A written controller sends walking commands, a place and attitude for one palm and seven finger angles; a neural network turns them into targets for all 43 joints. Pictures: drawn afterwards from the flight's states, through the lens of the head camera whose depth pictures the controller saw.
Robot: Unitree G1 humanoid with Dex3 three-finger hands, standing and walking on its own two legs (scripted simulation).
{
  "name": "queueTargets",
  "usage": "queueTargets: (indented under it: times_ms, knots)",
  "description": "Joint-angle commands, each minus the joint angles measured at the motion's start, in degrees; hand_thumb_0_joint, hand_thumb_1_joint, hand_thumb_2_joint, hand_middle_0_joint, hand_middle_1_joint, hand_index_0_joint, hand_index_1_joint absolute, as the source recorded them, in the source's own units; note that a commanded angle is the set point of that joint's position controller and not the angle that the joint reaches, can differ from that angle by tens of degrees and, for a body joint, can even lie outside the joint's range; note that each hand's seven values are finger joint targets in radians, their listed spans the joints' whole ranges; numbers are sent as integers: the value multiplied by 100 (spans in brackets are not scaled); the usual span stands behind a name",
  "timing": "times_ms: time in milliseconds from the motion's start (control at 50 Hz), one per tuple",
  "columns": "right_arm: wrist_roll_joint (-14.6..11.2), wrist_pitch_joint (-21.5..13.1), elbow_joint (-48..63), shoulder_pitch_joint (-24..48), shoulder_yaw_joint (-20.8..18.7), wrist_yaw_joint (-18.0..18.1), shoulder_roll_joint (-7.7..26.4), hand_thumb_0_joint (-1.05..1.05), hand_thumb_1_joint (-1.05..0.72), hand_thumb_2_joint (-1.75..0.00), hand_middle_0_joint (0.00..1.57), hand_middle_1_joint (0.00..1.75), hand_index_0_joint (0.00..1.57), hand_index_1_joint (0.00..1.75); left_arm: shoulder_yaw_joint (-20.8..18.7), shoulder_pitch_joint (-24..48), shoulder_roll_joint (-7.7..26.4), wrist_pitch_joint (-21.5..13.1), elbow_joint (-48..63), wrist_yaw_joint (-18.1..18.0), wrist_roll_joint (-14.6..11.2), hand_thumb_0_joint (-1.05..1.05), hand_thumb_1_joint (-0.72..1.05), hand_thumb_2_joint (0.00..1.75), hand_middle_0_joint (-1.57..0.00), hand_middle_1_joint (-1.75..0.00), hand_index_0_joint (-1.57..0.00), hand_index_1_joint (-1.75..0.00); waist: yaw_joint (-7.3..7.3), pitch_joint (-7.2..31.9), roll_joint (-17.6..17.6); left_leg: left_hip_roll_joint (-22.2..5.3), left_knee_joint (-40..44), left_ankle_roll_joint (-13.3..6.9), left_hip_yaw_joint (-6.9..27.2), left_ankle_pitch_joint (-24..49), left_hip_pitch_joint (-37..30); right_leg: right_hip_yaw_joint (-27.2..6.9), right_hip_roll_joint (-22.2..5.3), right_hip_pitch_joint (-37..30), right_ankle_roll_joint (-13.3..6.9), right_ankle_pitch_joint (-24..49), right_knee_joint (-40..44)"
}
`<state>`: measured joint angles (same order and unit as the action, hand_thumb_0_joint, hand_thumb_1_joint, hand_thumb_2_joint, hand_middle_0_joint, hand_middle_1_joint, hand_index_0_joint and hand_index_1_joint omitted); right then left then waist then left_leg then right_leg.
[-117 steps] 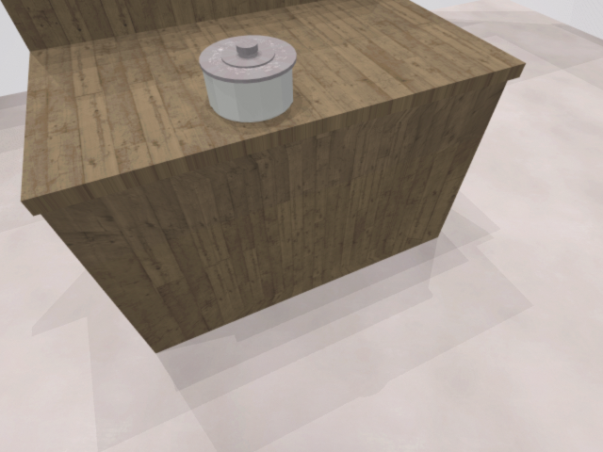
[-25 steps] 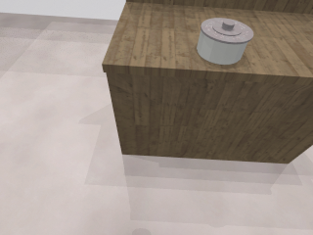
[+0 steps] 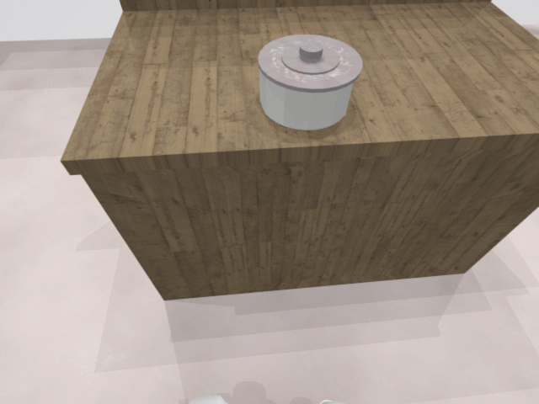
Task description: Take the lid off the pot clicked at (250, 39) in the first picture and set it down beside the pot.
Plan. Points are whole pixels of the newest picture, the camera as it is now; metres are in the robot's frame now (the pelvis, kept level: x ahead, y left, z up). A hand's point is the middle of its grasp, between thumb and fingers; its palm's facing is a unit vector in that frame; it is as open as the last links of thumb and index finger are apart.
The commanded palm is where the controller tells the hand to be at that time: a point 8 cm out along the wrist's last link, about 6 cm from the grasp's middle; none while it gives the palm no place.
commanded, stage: take the last steps up to it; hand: left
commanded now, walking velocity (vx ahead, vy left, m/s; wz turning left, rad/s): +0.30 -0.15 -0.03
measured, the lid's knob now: (311, 49) +0.71 -0.06 +0.15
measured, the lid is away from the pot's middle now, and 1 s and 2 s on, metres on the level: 0.00 0.00 0.00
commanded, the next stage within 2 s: come to a stop and stand still in 0.36 s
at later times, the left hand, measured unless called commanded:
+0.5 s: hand (226, 320) +0.29 +0.09 -0.16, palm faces -0.08 -0.99 -0.15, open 7.4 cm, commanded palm none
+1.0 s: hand (195, 327) +0.27 +0.15 -0.16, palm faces +0.08 -0.94 -0.34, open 7.4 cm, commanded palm none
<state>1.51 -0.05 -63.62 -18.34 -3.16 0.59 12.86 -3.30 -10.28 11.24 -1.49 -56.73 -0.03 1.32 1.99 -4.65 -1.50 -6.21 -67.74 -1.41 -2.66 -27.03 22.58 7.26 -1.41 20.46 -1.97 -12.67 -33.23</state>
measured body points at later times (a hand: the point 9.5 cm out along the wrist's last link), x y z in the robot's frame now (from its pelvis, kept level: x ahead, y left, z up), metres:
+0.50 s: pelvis +0.20 -0.08 +0.01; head +0.25 -0.07 +0.46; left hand +0.29 +0.15 -0.15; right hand +0.09 -0.29 -0.13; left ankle +0.09 +0.08 -0.73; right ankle +0.31 -0.24 -0.69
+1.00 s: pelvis +0.21 -0.08 -0.01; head +0.20 -0.09 +0.44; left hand +0.27 +0.20 -0.14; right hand +0.38 -0.33 -0.11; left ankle +0.23 +0.03 -0.73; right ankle +0.32 -0.24 -0.72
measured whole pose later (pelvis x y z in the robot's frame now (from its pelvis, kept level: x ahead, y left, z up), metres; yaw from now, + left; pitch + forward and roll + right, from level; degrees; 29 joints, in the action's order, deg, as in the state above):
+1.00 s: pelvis +0.21 -0.08 -0.01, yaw +1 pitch -3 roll +0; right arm 1.1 2.4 -44.3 -6.4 -4.0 -0.7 15.1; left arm -1.9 -14.3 14.3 4.0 -51.9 -2.9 2.1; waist -1.7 -0.4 -1.1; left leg 0.2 -38.7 0.9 -3.3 -20.1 17.0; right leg 4.5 -8.2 25.2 1.5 -12.5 -39.1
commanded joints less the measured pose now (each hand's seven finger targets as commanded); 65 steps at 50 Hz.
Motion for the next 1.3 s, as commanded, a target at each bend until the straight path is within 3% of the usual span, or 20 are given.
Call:
queueTargets:
  times_ms: [0, 80, 100, 120, 140, 220, 360, 440, 480, 520, 540, 560, 780, 860, 920, 980, 1040, 1140, 1220, 1280]
  knots:
    - [-1, -95, 489, -305, -8, -44, -110, 0, -90, -90, 20, 30, 20, 30, -82, -243, 811, -53, 144, -98, 50, 0, 90, 90, -20, -30, -20, -30, 94, 237, 804, -98, 1522, 58, -210, 195, -250, -1259, -1322, 254, -1014, -1003, 2162]
    - [41, -203, 305, -1116, -4, -35, -91, 0, -90, -90, 20, 30, 20, 30, -62, -49, 685, 40, 166, -2, -18, 0, 90, 90, -20, -30, -20, -30, 449, 151, 440, 302, 3510, 141, -677, 1127, -1798, -848, -687, 854, -732, -1780, 1296]
    - [62, -259, 220, -1431, -57, 13, 218, 0, -90, -90, 20, 30, 20, 30, 3, -87, 430, 57, 242, 49, -46, 0, 90, 90, -20, -30, -20, -30, 530, 116, -323, -116, 4290, 26, 119, 369, -2078, -673, -335, 1090, -532, -1485, 153]
    - [134, -325, 235, -1753, -214, 77, 818, 0, -90, -90, 20, 30, 20, 30, 46, -234, 48, 59, 385, 118, -66, 0, 90, 90, -20, -30, -20, -30, 607, 70, -1752, -1669, 5623, -568, 2653, -1032, -2344, -161, 225, 2045, -169, -1606, -1653]
    - [72, -315, 360, -1707, -249, 168, 1142, 0, -90, -90, 20, 30, 20, 30, -17, 179, 319, 26, 699, 168, 18, 0, 90, 90, -20, -30, -20, -30, 586, -334, -1049, -2448, 6254, -1148, 3844, -1418, -1882, -706, -45, 2530, -97, -1663, -2451]
    - [16, -501, 519, -778, -15, 204, 360, 0, -90, -90, 20, 30, 20, 30, -135, -129, 358, 51, 334, 227, 89, 0, 90, 90, -20, -30, -20, -30, -2, -184, -341, -1526, 5651, -739, 1415, 2278, -1860, -1042, -430, 2457, 153, -184, -3634]
    - [17, -497, 283, -1000, -53, 194, 427, 0, -90, -90, 20, 30, 20, 30, 41, 383, -19, 119, 503, 255, 24, 0, 90, 90, -20, -30, -20, -30, 99, -17, -571, -1010, 5309, -554, -88, 4204, -2136, -324, -451, 1952, 252, 129, -1714]
    - [38, -377, 210, -888, -146, 159, 555, 0, -90, -90, 20, 30, 20, 30, 12, 384, 100, 41, 468, 244, -9, 0, 90, 90, -20, -30, -20, -30, 151, 161, -886, -988, 4890, -390, -144, 3919, -1715, 16, -228, 492, 82, 210, -240]
    - [-24, -310, 200, -635, -121, 121, 512, 0, -90, -90, 20, 30, 20, 30, -74, -878, 364, -78, 32, 161, 2, 0, 90, 90, -20, -30, -20, -30, -448, 755, -506, -546, 3636, -44, -360, 3485, -1352, 89, -58, -1324, 116, 1138, 502]
    - [-175, -219, 265, -1155, 10, 114, -129, 0, -90, -90, 20, 30, 20, 30, -249, -1694, 1339, -192, -224, -42, -24, 0, 90, 90, -20, -30, -20, -30, -503, 2033, 1618, 416, 1323, 350, -246, -962, -62, -2053, -2307, -3117, -505, 5521, 558]
    - [-180, -133, 338, -1042, -35, 177, 39, 0, -90, -90, 20, 30, 20, 30, -177, -1472, 1303, -126, -91, -83, -52, 0, 90, 90, -20, -30, -20, -30, -462, 1700, 797, 365, 1127, 273, 184, -1116, -189, -1667, -2365, -2424, -696, 6201, 693]
    - [-231, -67, 333, -877, -65, 183, -108, 0, -90, -90, 20, 30, 20, 30, -228, -1202, 1330, -135, -68, -135, -33, 0, 90, 90, -20, -30, -20, -30, -402, 1641, 1804, 455, 510, 311, 188, -1212, 5, -2080, -2434, -2133, -898, 6488, 655]
    - [3, 539, 1096, 658, -220, -74, 263, 0, -90, -90, 20, 30, 20, 30, -276, -171, 1176, 139, 572, -451, 58, 0, 90, 90, -20, -30, -20, -30, -253, 920, 970, 540, -458, 468, 638, 389, 727, -1533, -2173, -432, -993, 2258, 1343]
    - [-115, 235, 1634, 147, -249, -154, 567, 0, -90, -90, 20, 30, 20, 30, -156, 19, 1399, 196, 995, -500, 88, 0, 90, 90, -20, -30, -20, -30, 94, 2211, 310, 803, 1268, 538, -138, -266, -256, -2009, -1951, -1638, -676, 1952, 1219]
    - [-96, 218, 1953, 374, -166, -119, 389, 0, -90, -90, 20, 30, 20, 30, -50, -42, 1414, 358, 1035, -334, 92, 0, 90, 90, -20, -30, -20, -30, 8, 925, 377, 899, 3800, 290, -444, 826, -1387, -1235, -1238, 499, -321, -1234, 668]
    - [85, 247, 2437, 766, -235, -68, 1224, 0, -90, -90, 20, 30, 20, 30, 25, -239, 661, 532, 1228, -259, -59, 0, 90, 90, -20, -30, -20, -30, -110, -564, -876, -1037, 5556, -768, 1841, -798, 934, -291, 179, 882, 312, -1711, -1902]
    - [41, 241, 2488, 1841, -85, -86, 864, 0, -90, -90, 20, 30, 20, 30, 4, -815, 708, 567, 996, -234, 13, 0, 90, 90, -20, -30, -20, -30, -638, -365, -1096, -628, 5481, -761, 1705, -948, 1834, -904, 258, 265, 181, -1206, -3652]
    - [-1, 189, 2155, 956, -24, -3, 650, 0, -90, -90, 20, 30, 20, 30, 92, -1291, 568, 299, 860, -196, -16, 0, 90, 90, -20, -30, -20, -30, -480, 12, 225, -421, 4699, -617, 1471, -299, 360, -748, 178, -391, 46, -1023, -222]
    - [-106, 196, 1891, 374, 29, -17, 304, 0, -90, -90, 20, 30, 20, 30, 107, -779, 952, 62, 971, -206, 3, 0, 90, 90, -20, -30, -20, -30, 45, 408, 1150, 725, 3035, 98, 365, 579, -866, -3261, -1184, 500, -844, -1720, 1920]
    - [-127, 116, 1552, 67, 12, -14, 181, 0, -90, -90, 20, 30, 20, 30, 113, -516, 777, 30, 885, -242, -19, 0, 90, 90, -20, -30, -20, -30, 122, 308, 1267, 660, 3441, 42, 528, 864, -1164, -2652, -1030, 514, -801, -1271, 1760]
